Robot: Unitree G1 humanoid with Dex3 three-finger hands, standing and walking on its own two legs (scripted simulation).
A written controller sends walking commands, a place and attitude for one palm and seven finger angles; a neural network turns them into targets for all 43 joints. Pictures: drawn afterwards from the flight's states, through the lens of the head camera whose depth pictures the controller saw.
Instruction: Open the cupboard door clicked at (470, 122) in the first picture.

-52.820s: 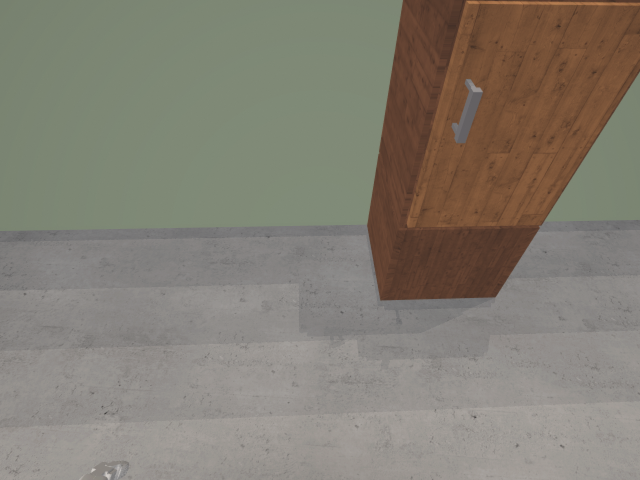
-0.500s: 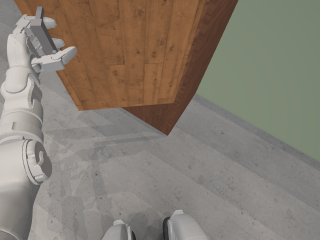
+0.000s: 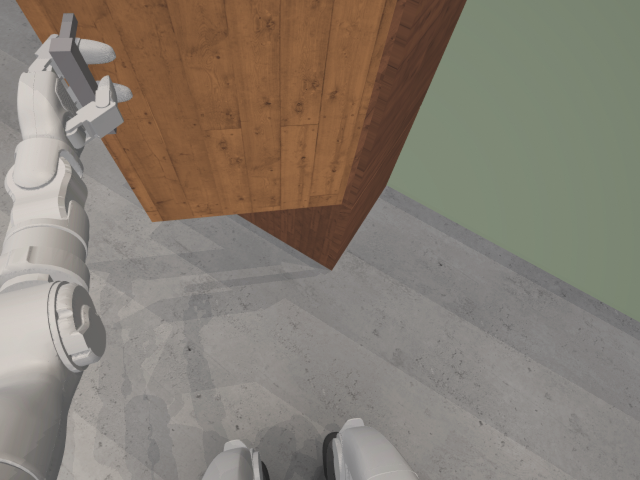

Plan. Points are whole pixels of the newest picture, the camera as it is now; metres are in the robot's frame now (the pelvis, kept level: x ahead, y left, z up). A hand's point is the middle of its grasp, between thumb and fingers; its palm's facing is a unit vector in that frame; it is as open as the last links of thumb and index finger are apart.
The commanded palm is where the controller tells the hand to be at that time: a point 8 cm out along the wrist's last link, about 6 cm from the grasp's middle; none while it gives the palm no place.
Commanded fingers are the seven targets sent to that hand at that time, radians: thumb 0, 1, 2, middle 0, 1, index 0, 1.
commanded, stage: pull the door open along its arc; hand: left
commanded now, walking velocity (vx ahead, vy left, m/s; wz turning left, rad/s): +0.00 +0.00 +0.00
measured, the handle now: (89, 78) +0.58 +0.21 +0.10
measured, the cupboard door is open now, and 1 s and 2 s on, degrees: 41 79 79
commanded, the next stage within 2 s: open thumb and fingers to let go in 0.90 s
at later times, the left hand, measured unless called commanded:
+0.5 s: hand (145, 205) +0.41 +0.14 +0.10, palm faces +0.15 -0.99 +0.07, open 5.8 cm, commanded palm +0.34 +0.20 +0.09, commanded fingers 0.00 0.90 0.90 -0.40 -1.35 -0.40 -1.35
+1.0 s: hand (236, 274) +0.32 +0.05 +0.10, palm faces +0.44 -0.90 -0.03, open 6.0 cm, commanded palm +0.28 +0.10 +0.09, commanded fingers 0.00 0.83 0.87 -0.40 -1.34 -0.40 -1.34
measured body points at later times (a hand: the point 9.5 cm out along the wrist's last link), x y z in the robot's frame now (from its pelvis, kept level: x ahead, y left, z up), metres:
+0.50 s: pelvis +0.03 +0.00 +0.02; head +0.09 +0.00 +0.47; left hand +0.39 +0.19 +0.10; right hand +0.13 -0.24 -0.09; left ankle -0.01 +0.09 -0.69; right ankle +0.02 -0.12 -0.69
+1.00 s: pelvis +0.02 -0.04 +0.02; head +0.04 -0.06 +0.47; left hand +0.29 +0.10 +0.11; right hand +0.20 -0.25 -0.08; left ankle -0.01 +0.09 -0.69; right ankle +0.02 -0.12 -0.69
